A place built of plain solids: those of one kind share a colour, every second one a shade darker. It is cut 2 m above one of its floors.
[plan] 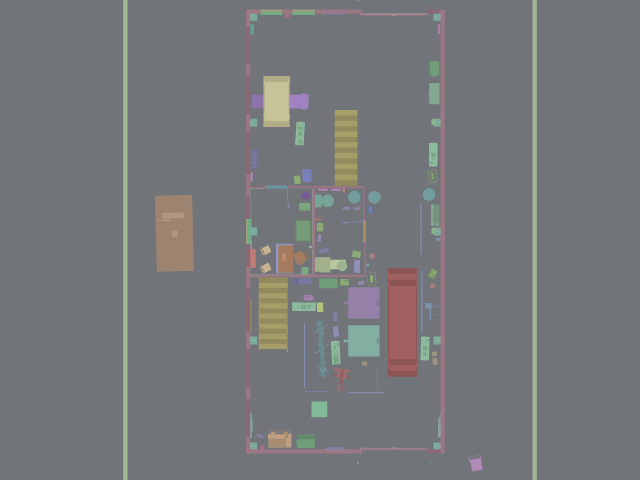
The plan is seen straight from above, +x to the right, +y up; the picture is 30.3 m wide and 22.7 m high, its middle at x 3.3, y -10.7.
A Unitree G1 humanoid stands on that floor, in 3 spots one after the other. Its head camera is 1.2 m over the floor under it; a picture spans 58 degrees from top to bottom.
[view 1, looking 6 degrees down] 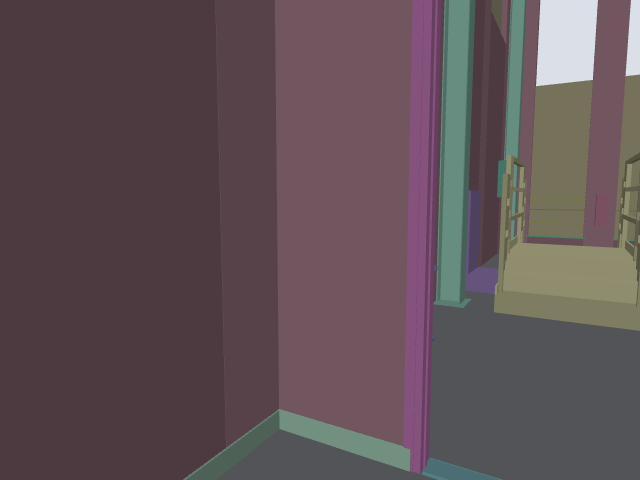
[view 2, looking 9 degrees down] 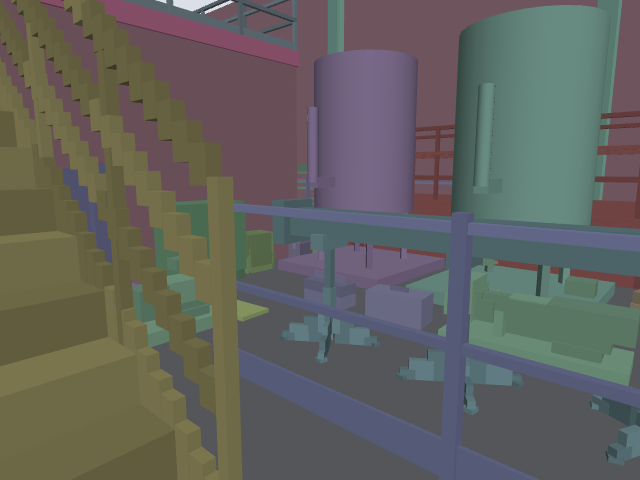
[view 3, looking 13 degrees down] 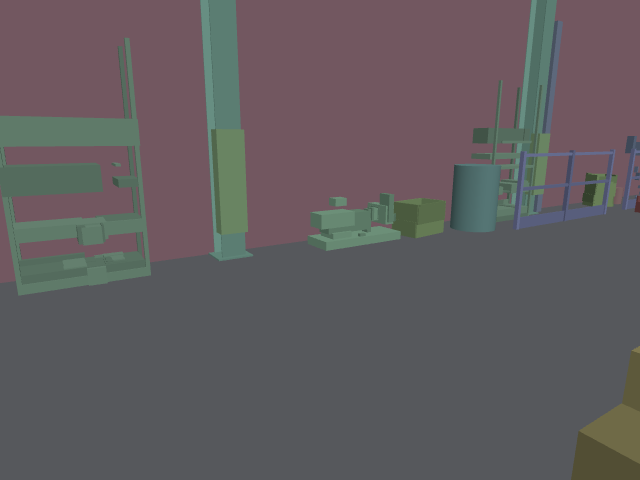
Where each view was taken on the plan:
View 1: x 1.25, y -10.00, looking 120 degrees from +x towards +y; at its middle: wall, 2.02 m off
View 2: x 1.09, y -16.83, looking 42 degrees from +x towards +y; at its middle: shaft_stands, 2.84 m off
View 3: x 4.54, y -3.59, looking -32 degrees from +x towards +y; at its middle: pump_set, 4.90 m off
